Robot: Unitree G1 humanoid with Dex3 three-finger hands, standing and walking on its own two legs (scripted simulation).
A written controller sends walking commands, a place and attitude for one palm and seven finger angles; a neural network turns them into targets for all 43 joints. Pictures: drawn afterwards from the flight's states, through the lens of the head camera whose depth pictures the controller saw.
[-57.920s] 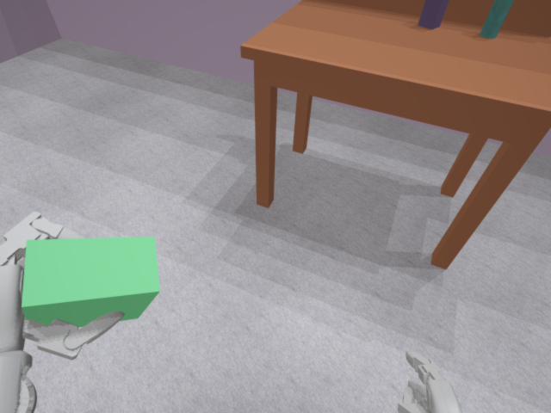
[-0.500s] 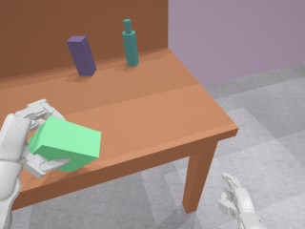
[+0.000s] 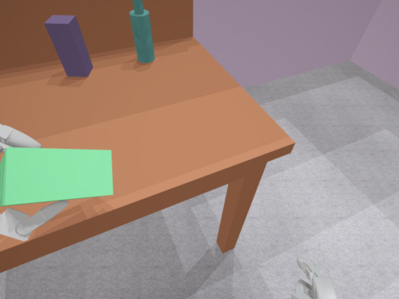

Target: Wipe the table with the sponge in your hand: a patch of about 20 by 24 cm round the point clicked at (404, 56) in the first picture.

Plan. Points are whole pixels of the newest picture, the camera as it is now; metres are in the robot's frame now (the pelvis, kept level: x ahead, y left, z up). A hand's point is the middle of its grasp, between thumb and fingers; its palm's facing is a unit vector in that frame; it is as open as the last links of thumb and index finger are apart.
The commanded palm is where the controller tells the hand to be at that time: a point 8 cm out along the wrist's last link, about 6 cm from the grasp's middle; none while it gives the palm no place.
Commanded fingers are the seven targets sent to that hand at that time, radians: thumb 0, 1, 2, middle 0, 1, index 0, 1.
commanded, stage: step back with the hand held close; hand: left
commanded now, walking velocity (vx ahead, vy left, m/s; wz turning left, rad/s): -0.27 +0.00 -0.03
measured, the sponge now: (68, 178) +0.25 +0.20 +0.18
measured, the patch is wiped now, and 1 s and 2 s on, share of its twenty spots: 1.00 1.00 1.00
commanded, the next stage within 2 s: stop stepping back and stand still in 0.92 s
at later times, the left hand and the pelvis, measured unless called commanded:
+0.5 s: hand out of the picture +0.16 +0.23 +0.22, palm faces +0.42 -0.79 -0.44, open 10.3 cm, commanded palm +0.09 +0.28 +0.26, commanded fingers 0.00 0.10 1.30 -1.20 -1.60 -1.20 -1.60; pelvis -0.06 +0.00 -0.01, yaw +2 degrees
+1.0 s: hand out of the picture +0.05 +0.17 +0.23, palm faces +0.28 -0.83 -0.49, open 10.3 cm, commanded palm -0.01 +0.24 +0.26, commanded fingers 0.00 0.10 1.30 -1.20 -1.60 -1.20 -1.60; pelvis -0.19 -0.03 +0.00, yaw -3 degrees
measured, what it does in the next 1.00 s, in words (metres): walks backwards: right foot, then left foot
